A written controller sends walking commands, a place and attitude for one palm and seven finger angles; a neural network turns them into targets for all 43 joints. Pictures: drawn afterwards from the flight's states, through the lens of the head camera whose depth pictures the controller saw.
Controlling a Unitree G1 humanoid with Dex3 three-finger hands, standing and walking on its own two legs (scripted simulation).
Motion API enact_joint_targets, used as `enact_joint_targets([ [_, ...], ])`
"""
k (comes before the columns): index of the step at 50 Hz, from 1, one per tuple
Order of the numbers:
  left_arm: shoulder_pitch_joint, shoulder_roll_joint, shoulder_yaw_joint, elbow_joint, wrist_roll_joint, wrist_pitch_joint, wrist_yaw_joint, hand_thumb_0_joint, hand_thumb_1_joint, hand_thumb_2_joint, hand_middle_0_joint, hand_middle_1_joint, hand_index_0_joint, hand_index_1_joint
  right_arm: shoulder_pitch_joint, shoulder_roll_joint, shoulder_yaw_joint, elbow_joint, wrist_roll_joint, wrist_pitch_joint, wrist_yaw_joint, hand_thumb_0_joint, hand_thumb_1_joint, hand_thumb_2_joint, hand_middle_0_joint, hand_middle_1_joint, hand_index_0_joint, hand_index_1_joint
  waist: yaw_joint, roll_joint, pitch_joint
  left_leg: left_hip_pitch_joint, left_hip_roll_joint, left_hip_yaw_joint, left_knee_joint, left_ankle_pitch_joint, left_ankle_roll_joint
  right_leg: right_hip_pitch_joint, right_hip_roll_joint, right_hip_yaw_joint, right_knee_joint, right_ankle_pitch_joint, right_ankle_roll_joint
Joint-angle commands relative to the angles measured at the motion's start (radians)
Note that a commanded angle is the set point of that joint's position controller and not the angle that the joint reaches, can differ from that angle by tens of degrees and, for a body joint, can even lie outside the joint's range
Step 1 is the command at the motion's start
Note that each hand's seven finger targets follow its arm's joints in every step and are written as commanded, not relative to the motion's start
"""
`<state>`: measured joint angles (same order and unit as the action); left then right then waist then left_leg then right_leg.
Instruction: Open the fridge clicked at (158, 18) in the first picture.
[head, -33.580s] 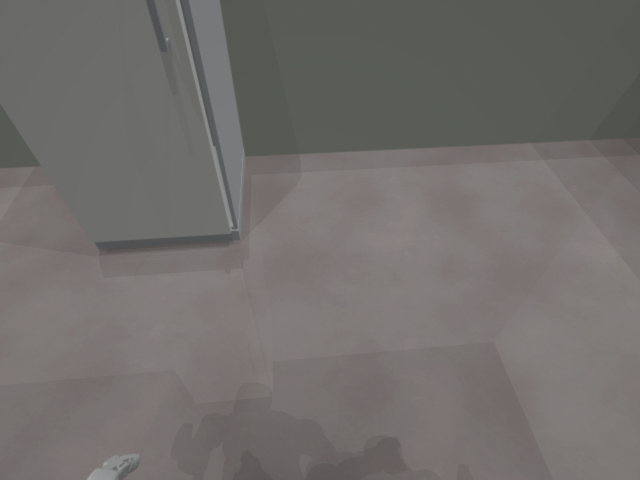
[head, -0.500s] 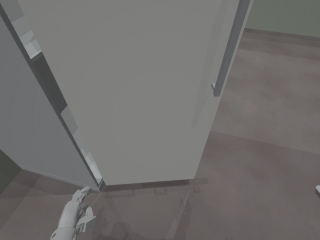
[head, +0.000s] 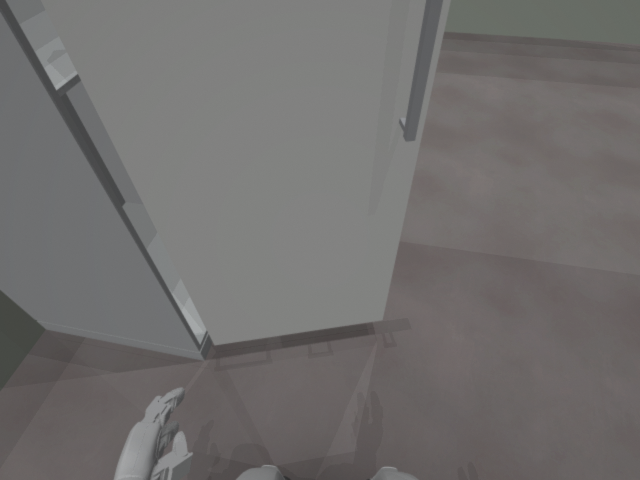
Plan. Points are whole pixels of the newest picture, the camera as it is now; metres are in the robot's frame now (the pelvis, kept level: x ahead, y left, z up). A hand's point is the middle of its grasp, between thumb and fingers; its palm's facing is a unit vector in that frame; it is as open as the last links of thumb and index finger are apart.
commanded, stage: step back with the hand held close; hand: right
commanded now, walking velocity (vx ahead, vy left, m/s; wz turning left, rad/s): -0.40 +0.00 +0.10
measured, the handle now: out of the picture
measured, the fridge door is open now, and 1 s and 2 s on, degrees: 70 70 70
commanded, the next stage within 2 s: stop stepping back and stand still in 0.32 s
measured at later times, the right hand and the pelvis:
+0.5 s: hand out of the picture +0.10 -0.27 +0.20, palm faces +0.46 +0.81 -0.36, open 7.4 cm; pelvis -0.11 -0.01 +0.01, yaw +1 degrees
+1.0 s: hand out of the picture +0.07 -0.24 +0.18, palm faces +0.38 +0.84 -0.38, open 7.4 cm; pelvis -0.16 +0.00 +0.01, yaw +5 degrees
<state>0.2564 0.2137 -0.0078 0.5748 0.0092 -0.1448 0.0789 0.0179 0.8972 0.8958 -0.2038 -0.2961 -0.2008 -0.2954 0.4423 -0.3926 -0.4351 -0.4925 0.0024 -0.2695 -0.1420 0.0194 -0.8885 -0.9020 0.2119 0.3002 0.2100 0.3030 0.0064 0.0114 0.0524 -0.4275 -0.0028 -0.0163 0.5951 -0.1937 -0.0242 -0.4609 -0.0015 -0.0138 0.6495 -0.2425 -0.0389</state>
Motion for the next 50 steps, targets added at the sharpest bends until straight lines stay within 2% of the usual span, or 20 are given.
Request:
enact_joint_targets([
  [1,-0.102,0.138,0.066,-0.164,-0.007,-0.076,0.015,0.000,0.900,0.900,-0.200,-0.300,-0.200,-0.300,0.023,-0.223,-0.195,-0.188,0.007,-0.089,-0.025,0.000,-0.900,-0.900,0.200,0.300,0.200,0.300,-0.028,-0.159,-0.203,0.412,-0.032,-0.034,0.145,0.073,0.001,-0.282,-0.176,0.177,-0.328,-0.381,-0.068],
  [5,-0.087,0.150,0.091,-0.166,-0.011,-0.072,0.001,0.000,0.900,0.900,-0.200,-0.300,-0.200,-0.300,0.039,-0.201,-0.198,-0.111,-0.007,-0.098,-0.010,0.000,-0.900,-0.900,0.200,0.300,0.200,0.300,-0.019,-0.040,-0.074,0.290,0.048,-0.262,-0.037,-0.292,0.062,-0.431,-0.104,0.061,-0.120,-0.604,-0.043],
  [7,-0.073,0.103,0.081,-0.118,-0.004,-0.054,-0.020,0.000,0.900,0.900,-0.200,-0.300,-0.200,-0.300,-0.010,-0.215,-0.148,-0.126,0.015,-0.077,-0.019,0.000,-0.900,-0.900,0.200,0.300,0.200,0.300,-0.029,0.224,-0.071,-0.133,0.304,-0.535,-0.399,-0.564,0.189,-0.072,0.009,-0.007,0.348,-0.323,0.053],
  [9,-0.083,0.091,0.067,-0.081,0.011,-0.029,-0.035,0.000,0.900,0.900,-0.200,-0.300,-0.200,-0.300,-0.092,-0.215,-0.106,-0.146,0.016,-0.054,-0.024,0.000,-0.900,-0.900,0.200,0.300,0.200,0.300,-0.002,0.290,-0.118,-0.214,0.318,-0.423,-0.460,-0.485,0.188,0.071,-0.006,0.007,0.591,-0.241,0.061],
  [13,-0.090,0.092,0.047,-0.098,-0.003,-0.036,-0.005,0.000,0.900,0.900,-0.200,-0.300,-0.200,-0.300,-0.116,-0.212,-0.097,-0.162,0.026,-0.048,-0.021,0.000,-0.900,-0.900,0.200,0.300,0.200,0.300,-0.010,0.191,-0.067,-0.168,0.161,-0.189,-0.311,-0.221,0.086,0.185,0.011,-0.039,0.082,-0.287,0.031],
  [15,-0.068,0.135,0.051,-0.098,-0.008,-0.045,0.010,0.000,0.900,0.900,-0.200,-0.300,-0.200,-0.300,-0.146,-0.197,-0.084,-0.225,0.032,-0.068,-0.018,0.000,-0.900,-0.900,0.200,0.300,0.200,0.300,0.014,-0.174,-0.079,-0.071,0.061,-0.136,0.015,-0.198,0.025,0.124,-0.077,0.051,-0.331,-0.282,-0.015],
  [16,-0.098,0.172,0.061,-0.121,-0.002,-0.066,0.018,0.000,0.900,0.900,-0.200,-0.300,-0.200,-0.300,-0.184,-0.193,-0.094,-0.296,0.021,-0.085,-0.027,0.000,-0.900,-0.900,0.200,0.300,0.200,0.300,0.007,-0.501,-0.080,-0.020,-0.056,-0.020,0.399,-0.229,-0.024,-0.042,-0.360,0.384,-0.485,-0.268,-0.108],
  [18,-0.070,0.092,0.080,-0.096,0.009,-0.109,0.020,0.000,0.900,0.900,-0.200,-0.300,-0.200,-0.300,-0.162,-0.247,-0.167,-0.299,0.023,-0.097,-0.045,0.000,-0.900,-0.900,0.200,0.300,0.200,0.300,-0.011,-0.241,-0.200,-0.128,-0.044,-0.101,0.734,-0.278,-0.015,0.080,-0.434,0.311,-0.386,0.057,-0.165],
  [22,-0.082,0.126,0.109,-0.085,-0.003,-0.123,-0.025,0.000,0.900,0.900,-0.200,-0.300,-0.200,-0.300,-0.015,-0.152,-0.107,-0.327,0.056,-0.062,-0.016,0.000,-0.900,-0.900,0.200,0.300,0.200,0.300,-0.014,-0.201,-0.197,-0.129,-0.028,-0.016,0.555,-0.286,-0.023,0.219,-0.331,0.140,-0.285,0.209,-0.120],
  [26,-0.077,0.125,0.072,-0.099,-0.010,-0.115,-0.026,0.000,0.900,0.900,-0.200,-0.300,-0.200,-0.300,0.014,-0.147,-0.085,-0.258,0.040,-0.017,-0.031,0.000,-0.900,-0.900,0.200,0.300,0.200,0.300,0.006,-0.285,-0.154,0.093,-0.054,0.104,0.104,-0.311,-0.004,0.152,-0.257,0.128,-0.421,-0.344,-0.043],
  [29,-0.082,0.124,0.059,-0.101,-0.003,-0.087,-0.015,0.000,0.900,0.900,-0.200,-0.300,-0.200,-0.300,0.002,-0.181,-0.098,-0.199,0.026,0.008,-0.039,0.000,-0.900,-0.900,0.200,0.300,0.200,0.300,0.007,-0.230,-0.141,0.295,-0.073,0.167,-0.179,-0.253,0.029,0.078,-0.171,0.044,-0.401,-0.431,0.020],
  [30,-0.085,0.119,0.056,-0.099,-0.001,-0.075,-0.015,0.000,0.900,0.900,-0.200,-0.300,-0.200,-0.300,0.009,-0.205,-0.113,-0.177,0.027,0.012,-0.038,0.000,-0.900,-0.900,0.200,0.300,0.200,0.300,0.006,-0.154,-0.147,0.313,-0.015,0.104,-0.246,-0.237,0.064,0.063,-0.130,-0.005,-0.303,-0.373,0.033],
  [32,-0.091,0.091,0.045,-0.093,0.009,-0.043,-0.016,0.000,0.900,0.900,-0.200,-0.300,-0.200,-0.300,-0.001,-0.261,-0.142,-0.155,0.035,0.004,-0.034,0.000,-0.900,-0.900,0.200,0.300,0.200,0.300,0.001,0.096,-0.139,0.187,0.240,-0.234,-0.394,-0.207,0.176,0.059,-0.048,-0.053,0.070,-0.154,0.053],
  [33,-0.099,0.094,0.034,-0.084,0.012,-0.041,-0.013,0.000,0.900,0.900,-0.200,-0.300,-0.200,-0.300,-0.041,-0.315,-0.174,-0.170,0.034,-0.009,-0.043,0.000,-0.900,-0.900,0.200,0.300,0.200,0.300,-0.007,0.127,-0.129,0.197,0.323,-0.286,-0.387,0.032,0.206,-0.005,-0.049,-0.032,0.173,-0.111,0.049],
  [35,-0.073,0.091,0.041,-0.069,-0.013,-0.050,-0.009,0.000,0.900,0.900,-0.200,-0.300,-0.200,-0.300,0.020,-0.225,-0.126,-0.079,0.035,0.001,-0.042,0.000,-0.900,-0.900,0.200,0.300,0.200,0.300,-0.012,0.213,-0.194,0.337,0.276,-0.224,-0.266,0.254,0.191,-0.074,-0.026,0.000,0.197,-0.131,0.048],
  [39,-0.099,0.103,0.036,-0.058,-0.009,-0.040,0.002,0.000,0.900,0.900,-0.200,-0.300,-0.200,-0.300,0.028,-0.189,-0.090,-0.090,0.035,0.007,-0.037,0.000,-0.900,-0.900,0.200,0.300,0.200,0.300,0.016,0.045,-0.132,0.216,0.167,-0.049,-0.155,0.256,0.097,0.158,-0.010,-0.056,-0.136,0.089,0.025],
  [41,-0.110,0.137,0.053,-0.061,-0.014,-0.053,0.014,0.000,0.900,0.900,-0.200,-0.300,-0.200,-0.300,-0.033,-0.189,-0.066,-0.123,0.032,-0.003,-0.030,0.000,-0.900,-0.900,0.200,0.300,0.200,0.300,0.008,-0.074,-0.112,0.143,0.099,-0.017,-0.124,0.062,0.042,0.240,-0.081,0.036,-0.195,0.167,-0.002],
  [43,-0.117,0.159,0.063,-0.078,-0.020,-0.059,0.017,0.000,0.900,0.900,-0.200,-0.300,-0.200,-0.300,-0.046,-0.192,-0.069,-0.132,0.031,-0.014,-0.025,0.000,-0.900,-0.900,0.200,0.300,0.200,0.300,-0.003,-0.075,-0.087,0.117,0.043,-0.039,-0.139,-0.084,0.029,0.220,-0.138,0.132,-0.235,0.037,-0.025],
  [46,-0.118,0.143,0.046,-0.072,0.007,-0.070,0.025,0.000,0.900,0.900,-0.200,-0.300,-0.200,-0.300,-0.093,-0.228,-0.102,-0.221,0.016,-0.035,-0.027,0.000,-0.900,-0.900,0.200,0.300,0.200,0.300,0.003,-0.278,-0.038,0.179,-0.010,0.046,-0.039,-0.174,0.022,0.099,-0.198,0.277,-0.444,-0.257,-0.040],
  [50,-0.097,0.126,0.046,-0.083,0.010,-0.080,0.015,0.000,0.900,0.900,-0.200,-0.300,-0.200,-0.300,0.006,-0.205,-0.115,-0.170,0.018,-0.032,-0.031,0.000,-0.900,-0.900,0.200,0.300,0.200,0.300,-0.006,-0.203,-0.090,0.306,-0.014,0.060,-0.139,-0.176,0.041,0.039,-0.141,0.166,-0.445,-0.331,-0.001],
])
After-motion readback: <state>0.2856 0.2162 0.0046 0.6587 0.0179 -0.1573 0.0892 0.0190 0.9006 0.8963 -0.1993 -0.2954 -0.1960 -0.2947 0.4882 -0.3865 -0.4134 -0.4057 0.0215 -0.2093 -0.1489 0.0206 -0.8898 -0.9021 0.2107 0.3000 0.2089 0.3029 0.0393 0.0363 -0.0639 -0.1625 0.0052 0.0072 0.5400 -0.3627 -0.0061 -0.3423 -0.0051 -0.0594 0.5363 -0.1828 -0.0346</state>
